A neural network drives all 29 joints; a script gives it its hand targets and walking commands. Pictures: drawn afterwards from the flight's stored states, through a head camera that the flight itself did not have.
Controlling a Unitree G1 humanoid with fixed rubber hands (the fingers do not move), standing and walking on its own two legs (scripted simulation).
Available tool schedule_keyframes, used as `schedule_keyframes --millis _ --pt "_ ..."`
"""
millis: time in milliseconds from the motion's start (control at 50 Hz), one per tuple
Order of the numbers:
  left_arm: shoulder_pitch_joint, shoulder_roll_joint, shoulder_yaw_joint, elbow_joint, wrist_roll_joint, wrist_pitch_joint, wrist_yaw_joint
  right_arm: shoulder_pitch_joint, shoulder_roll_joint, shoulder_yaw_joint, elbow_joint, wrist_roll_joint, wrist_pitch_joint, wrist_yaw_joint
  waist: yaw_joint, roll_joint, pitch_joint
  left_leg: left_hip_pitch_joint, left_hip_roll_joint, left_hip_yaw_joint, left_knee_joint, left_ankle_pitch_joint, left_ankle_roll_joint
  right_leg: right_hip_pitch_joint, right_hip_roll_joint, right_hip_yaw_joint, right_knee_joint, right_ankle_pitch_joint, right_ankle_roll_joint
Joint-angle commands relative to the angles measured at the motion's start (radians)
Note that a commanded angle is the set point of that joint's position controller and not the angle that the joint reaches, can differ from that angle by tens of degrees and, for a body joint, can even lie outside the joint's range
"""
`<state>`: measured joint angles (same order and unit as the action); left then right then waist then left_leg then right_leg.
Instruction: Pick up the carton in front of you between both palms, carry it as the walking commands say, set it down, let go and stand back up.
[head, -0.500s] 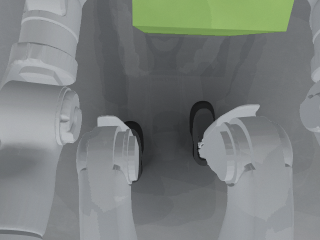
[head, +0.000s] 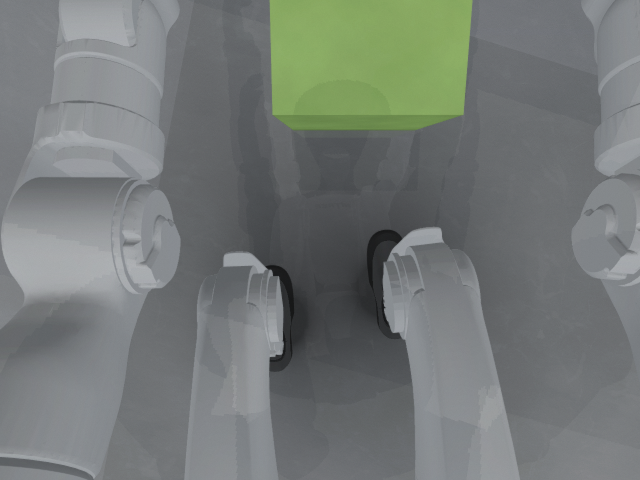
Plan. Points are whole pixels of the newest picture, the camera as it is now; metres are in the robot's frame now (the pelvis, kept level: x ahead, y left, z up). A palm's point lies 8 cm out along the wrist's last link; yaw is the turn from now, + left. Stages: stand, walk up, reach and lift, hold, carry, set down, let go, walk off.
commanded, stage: set down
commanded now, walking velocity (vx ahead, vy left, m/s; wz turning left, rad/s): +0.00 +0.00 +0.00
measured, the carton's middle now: (360, 47) +0.55 -0.10 -0.33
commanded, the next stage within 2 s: let go in 0.58 s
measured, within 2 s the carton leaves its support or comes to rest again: neither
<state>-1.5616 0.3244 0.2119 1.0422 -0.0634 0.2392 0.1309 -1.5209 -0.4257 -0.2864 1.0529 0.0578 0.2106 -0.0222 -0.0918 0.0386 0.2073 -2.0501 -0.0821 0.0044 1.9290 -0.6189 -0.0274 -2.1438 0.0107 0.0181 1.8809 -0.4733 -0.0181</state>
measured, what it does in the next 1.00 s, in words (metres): rises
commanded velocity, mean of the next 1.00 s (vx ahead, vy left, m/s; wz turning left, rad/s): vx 0.00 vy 0.00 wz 0.00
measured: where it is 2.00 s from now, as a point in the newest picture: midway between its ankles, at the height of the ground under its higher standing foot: (333, 318)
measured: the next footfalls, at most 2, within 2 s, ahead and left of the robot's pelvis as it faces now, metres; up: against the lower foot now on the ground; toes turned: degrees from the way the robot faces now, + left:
none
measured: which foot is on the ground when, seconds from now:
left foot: down 0.00-1.00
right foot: down 0.00-1.00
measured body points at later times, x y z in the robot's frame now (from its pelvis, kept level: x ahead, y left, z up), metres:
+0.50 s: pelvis +0.02 +0.00 +0.14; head +0.36 -0.04 +0.43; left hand +0.62 +0.09 +0.04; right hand +0.56 -0.30 +0.04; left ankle +0.09 +0.12 -0.42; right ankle +0.12 -0.11 -0.42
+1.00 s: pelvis +0.07 -0.02 +0.26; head +0.34 -0.05 +0.61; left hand +0.51 +0.12 +0.13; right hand +0.46 -0.30 +0.13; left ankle +0.09 +0.12 -0.42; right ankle +0.12 -0.11 -0.42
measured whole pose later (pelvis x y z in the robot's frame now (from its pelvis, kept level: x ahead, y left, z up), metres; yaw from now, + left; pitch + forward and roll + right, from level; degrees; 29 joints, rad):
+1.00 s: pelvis +0.07 -0.02 +0.26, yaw -2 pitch +36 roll +2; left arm -0.70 0.12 0.24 0.62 0.11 0.16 0.08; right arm -0.69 -0.27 -0.28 0.67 -0.09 0.14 0.12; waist -0.07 0.02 0.00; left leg -1.15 -0.05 -0.06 0.82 -0.31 -0.03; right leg -1.23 0.04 0.03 0.82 -0.22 -0.03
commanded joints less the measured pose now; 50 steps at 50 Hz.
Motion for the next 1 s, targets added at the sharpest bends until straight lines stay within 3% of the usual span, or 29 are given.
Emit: schedule_keyframes --millis 0,200,600,680,780,880,980 --pt "-0.254 0.101 0.007 -0.15 0.008 -0.011 -0.002 -0.24 -0.134 -0.027 -0.144 -0.009 -0.01 0.008 -0.039 -0.036 -1.228 0.299 -0.044 0.072 -0.23 0.227 -0.006 0.936 0.035 -0.04 -0.164 0.442 0.035" --pt "-0.206 0.089 -0.005 -0.274 0.004 0.039 0.001 -0.175 -0.159 -0.048 -0.245 0.0 0.036 0.034 -0.05 0.004 -1.388 0.518 -0.052 0.063 -0.412 0.326 -0.017 1.073 0.046 -0.047 -0.344 0.537 0.032" --pt "-0.014 0.014 0.079 -0.236 0.107 -0.005 -0.048 0.004 -0.065 -0.129 -0.223 -0.117 -0.02 0.086 -0.03 -0.012 -1.228 0.768 -0.022 0.021 -0.853 0.421 -0.03 1.321 0.034 -0.026 -0.77 0.613 0.036" --pt "0.128 -0.026 0.098 -0.284 0.165 -0.008 -0.038 0.13 -0.053 -0.13 -0.262 -0.169 -0.028 0.108 -0.023 -0.009 -1.279 0.891 -0.022 0.02 -0.932 0.505 -0.033 1.44 0.038 -0.024 -0.836 0.683 0.03" --pt "0.379 -0.089 0.084 -0.43 0.199 -0.022 -0.018 0.358 -0.03 -0.089 -0.384 -0.21 -0.037 0.134 -0.024 -0.042 -1.301 0.959 -0.024 0.024 -1.028 0.585 -0.037 1.652 0.031 -0.007 -0.907 0.81 0.018" --pt "0.59 -0.11 0.049 -0.535 0.18 -0.072 -0.029 0.57 0.012 -0.028 -0.476 -0.173 -0.07 0.139 -0.011 -0.082 -1.198 0.916 -0.018 0.019 -1.123 0.537 -0.026 1.85 0.007 0.038 -0.983 0.887 0.017" --pt "0.813 -0.115 0.029 -0.536 0.174 -0.121 -0.057 0.8 0.064 0.022 -0.5 -0.121 -0.116 0.138 0.012 -0.085 -1.075 0.964 -0.007 0.008 -1.195 0.482 -0.017 1.926 -0.011 0.061 -1.059 0.866 0.026"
